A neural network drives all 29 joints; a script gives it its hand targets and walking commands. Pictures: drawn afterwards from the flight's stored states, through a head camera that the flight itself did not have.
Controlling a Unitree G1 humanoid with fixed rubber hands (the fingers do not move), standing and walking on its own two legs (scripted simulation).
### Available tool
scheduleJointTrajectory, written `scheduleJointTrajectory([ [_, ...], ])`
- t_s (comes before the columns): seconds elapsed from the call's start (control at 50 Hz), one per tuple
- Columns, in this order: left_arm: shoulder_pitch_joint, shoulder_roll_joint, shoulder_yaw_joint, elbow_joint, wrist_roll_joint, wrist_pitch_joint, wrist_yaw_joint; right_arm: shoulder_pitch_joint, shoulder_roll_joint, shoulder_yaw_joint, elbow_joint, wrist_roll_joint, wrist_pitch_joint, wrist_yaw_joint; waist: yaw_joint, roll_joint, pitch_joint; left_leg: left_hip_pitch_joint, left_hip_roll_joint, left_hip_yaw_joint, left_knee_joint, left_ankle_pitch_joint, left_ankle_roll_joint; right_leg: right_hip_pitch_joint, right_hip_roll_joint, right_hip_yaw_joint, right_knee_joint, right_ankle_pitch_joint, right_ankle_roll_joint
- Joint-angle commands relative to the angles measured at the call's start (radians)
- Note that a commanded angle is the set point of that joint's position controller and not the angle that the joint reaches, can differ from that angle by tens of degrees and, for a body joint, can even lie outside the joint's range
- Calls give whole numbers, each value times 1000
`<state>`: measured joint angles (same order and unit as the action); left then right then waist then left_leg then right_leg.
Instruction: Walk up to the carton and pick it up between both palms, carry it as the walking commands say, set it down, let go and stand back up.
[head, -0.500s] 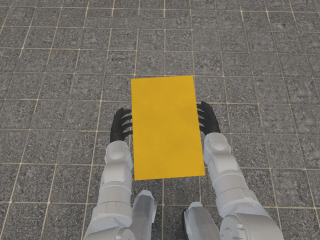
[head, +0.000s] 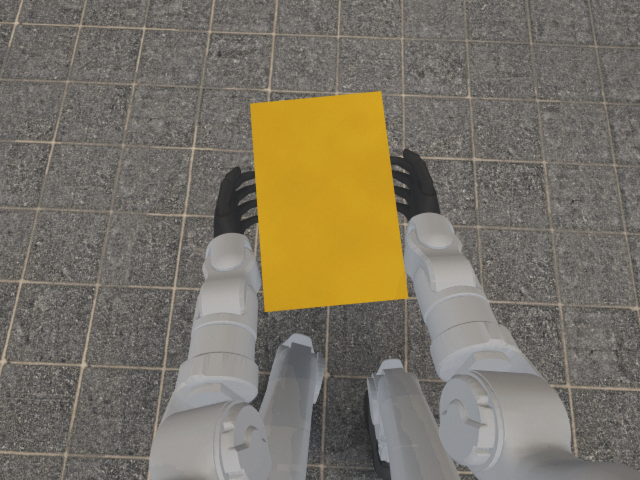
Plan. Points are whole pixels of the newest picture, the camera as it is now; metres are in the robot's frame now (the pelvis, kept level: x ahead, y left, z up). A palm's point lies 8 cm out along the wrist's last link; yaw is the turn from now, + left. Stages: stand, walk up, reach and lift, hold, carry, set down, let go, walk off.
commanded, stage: set down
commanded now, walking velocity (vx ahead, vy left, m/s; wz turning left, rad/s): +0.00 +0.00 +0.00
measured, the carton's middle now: (325, 224) +0.44 +0.07 -0.15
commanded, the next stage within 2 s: none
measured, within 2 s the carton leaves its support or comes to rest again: neither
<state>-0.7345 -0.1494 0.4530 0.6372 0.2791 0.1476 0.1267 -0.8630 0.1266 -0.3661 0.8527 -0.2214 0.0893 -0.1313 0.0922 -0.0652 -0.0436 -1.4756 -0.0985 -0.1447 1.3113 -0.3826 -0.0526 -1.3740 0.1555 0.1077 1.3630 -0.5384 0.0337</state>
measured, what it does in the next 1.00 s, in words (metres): lowers itself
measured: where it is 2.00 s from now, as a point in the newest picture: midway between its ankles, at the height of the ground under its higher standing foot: (331, 427)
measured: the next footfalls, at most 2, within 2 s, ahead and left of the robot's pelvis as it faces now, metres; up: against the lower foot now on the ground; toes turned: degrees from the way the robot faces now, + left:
none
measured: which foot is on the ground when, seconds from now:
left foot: down 0.00-1.00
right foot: down 0.00-1.00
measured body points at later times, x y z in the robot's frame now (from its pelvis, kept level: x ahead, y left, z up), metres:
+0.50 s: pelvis -0.02 +0.00 -0.07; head +0.25 +0.05 +0.29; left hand +0.43 +0.20 -0.18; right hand +0.48 -0.04 -0.17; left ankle +0.10 +0.13 -0.59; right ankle +0.04 -0.13 -0.59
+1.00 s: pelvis -0.03 +0.00 -0.13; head +0.28 +0.05 +0.19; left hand +0.45 +0.21 -0.26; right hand +0.50 -0.03 -0.25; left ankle +0.10 +0.13 -0.59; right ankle +0.04 -0.13 -0.59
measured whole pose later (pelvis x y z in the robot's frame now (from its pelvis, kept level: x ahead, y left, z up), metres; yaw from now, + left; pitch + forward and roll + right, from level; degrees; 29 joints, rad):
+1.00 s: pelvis -0.03 +0.00 -0.13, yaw -3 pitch +41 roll -3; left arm -1.13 -0.04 0.54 0.68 0.30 0.27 0.09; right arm -1.25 0.05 -0.46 0.89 -0.25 0.21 -0.15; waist 0.13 -0.08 0.04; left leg -2.04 -0.14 -0.15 1.76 -0.44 -0.09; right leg -1.94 0.24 0.09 1.82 -0.61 0.08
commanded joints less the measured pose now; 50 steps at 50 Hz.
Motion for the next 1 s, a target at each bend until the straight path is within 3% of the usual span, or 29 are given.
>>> scheduleJointTrajectory([
  [0.0,-553,-792,-465,34,-44,-23,-156,-451,901,397,48,28,-11,113,42,24,-819,613,-85,144,-64,270,23,160,83,-69,-145,222,6],
  [0.22,-640,-800,-462,35,-58,8,-197,-542,916,391,43,37,13,116,57,22,-899,525,-84,156,39,310,17,33,97,-85,-42,224,13],
  [0.64,-871,-810,-413,70,-64,85,-214,-781,896,296,91,27,84,152,68,54,-974,424,-78,184,195,205,-7,-247,112,-145,158,83,6],
  [0.98,-1017,-717,-358,101,-68,104,-246,-930,862,282,116,41,111,143,104,15,-984,270,-67,217,336,211,-2,-307,117,-155,279,84,15],
])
